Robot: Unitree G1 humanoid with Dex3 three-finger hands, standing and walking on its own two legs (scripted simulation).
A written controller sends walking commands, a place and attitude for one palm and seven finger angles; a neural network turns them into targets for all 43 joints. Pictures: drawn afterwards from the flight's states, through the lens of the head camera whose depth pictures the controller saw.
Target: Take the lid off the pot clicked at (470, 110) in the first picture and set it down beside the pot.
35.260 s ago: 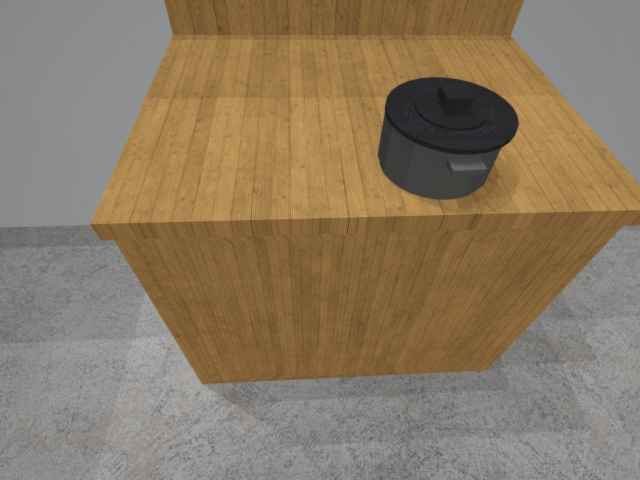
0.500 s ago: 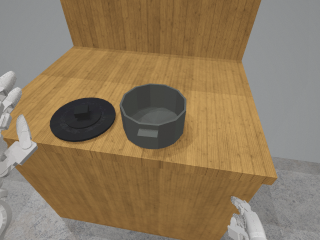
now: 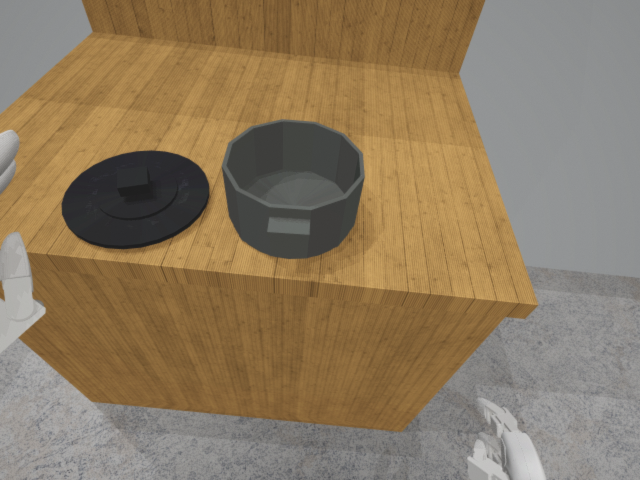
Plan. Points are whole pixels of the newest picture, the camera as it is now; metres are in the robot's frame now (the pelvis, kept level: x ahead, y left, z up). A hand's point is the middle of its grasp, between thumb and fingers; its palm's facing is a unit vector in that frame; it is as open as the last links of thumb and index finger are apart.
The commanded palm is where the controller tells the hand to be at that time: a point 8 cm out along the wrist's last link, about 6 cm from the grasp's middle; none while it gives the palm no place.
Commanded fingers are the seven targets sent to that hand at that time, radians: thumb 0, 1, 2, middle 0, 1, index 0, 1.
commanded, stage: step back with the hand held close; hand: left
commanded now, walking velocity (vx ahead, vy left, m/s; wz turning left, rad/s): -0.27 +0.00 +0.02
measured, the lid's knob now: (134, 181) +0.49 +0.31 +0.07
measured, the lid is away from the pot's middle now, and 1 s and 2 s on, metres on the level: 0.24 0.24 0.24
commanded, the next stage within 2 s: stop stepping back and stand still in 0.88 s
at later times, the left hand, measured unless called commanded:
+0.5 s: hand out of the picture +0.12 +0.24 +0.24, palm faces +0.46 -0.78 -0.42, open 7.4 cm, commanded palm +0.06 +0.29 +0.25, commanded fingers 0.00 0.90 0.90 -0.20 -0.30 -0.20 -0.30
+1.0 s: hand out of the picture +0.04 +0.26 +0.26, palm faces +0.34 -0.89 -0.29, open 7.4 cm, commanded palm -0.01 +0.33 +0.25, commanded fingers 0.00 0.90 0.90 -0.20 -0.30 -0.20 -0.30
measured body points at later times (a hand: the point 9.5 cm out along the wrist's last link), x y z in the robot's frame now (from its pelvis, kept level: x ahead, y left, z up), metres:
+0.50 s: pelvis -0.06 +0.00 -0.01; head -0.05 +0.03 +0.44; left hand +0.09 +0.28 +0.26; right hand +0.11 -0.23 -0.07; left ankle +0.05 +0.07 -0.73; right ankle -0.05 -0.14 -0.73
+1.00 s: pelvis -0.15 +0.05 -0.01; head -0.18 +0.10 +0.43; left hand +0.01 +0.31 +0.27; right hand +0.01 -0.18 -0.06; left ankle -0.06 +0.10 -0.70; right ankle -0.20 -0.12 -0.73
